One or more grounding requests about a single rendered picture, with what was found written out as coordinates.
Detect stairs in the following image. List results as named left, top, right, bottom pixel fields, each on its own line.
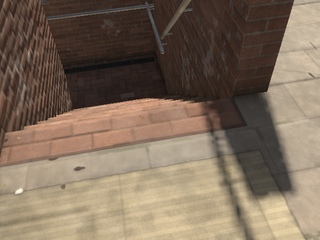
left=23, top=94, right=218, bottom=130

